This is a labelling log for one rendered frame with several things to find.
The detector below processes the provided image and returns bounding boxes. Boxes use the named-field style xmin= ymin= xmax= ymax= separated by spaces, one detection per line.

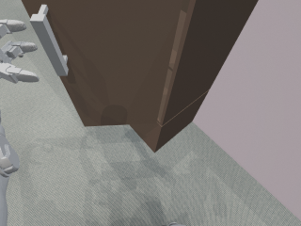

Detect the robot left hand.
xmin=0 ymin=19 xmax=40 ymax=84

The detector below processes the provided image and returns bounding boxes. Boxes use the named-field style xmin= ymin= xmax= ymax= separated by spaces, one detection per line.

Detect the handle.
xmin=30 ymin=4 xmax=69 ymax=76

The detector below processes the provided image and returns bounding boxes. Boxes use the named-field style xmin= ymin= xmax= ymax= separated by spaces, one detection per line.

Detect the cupboard door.
xmin=22 ymin=0 xmax=182 ymax=127

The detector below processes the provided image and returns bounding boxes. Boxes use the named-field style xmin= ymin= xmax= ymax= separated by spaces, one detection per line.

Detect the robot left upper arm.
xmin=0 ymin=135 xmax=20 ymax=226

